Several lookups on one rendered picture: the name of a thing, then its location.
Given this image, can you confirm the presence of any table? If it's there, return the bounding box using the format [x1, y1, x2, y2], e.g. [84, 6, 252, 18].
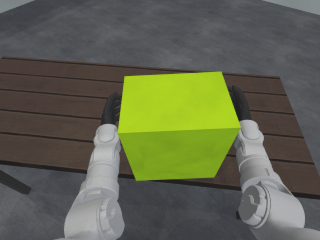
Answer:
[0, 56, 320, 220]

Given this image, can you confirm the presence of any left robot forearm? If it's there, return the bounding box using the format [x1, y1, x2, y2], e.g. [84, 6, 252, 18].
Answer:
[64, 124, 121, 238]

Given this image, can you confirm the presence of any right robot forearm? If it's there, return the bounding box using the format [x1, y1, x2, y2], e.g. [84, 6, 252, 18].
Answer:
[233, 120, 305, 227]

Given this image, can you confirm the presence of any robot right hand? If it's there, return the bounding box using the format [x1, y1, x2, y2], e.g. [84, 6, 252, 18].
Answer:
[227, 85, 252, 121]

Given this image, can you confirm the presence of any left robot upper arm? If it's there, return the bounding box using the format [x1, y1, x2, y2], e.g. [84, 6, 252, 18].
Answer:
[54, 196, 125, 240]

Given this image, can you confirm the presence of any robot left hand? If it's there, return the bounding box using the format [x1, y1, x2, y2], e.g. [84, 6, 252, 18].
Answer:
[101, 92, 123, 125]

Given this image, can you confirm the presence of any right robot upper arm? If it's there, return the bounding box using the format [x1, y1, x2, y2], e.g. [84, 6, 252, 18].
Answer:
[238, 184, 320, 240]

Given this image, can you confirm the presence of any carton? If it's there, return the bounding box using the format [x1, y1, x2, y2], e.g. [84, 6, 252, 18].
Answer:
[118, 71, 241, 181]

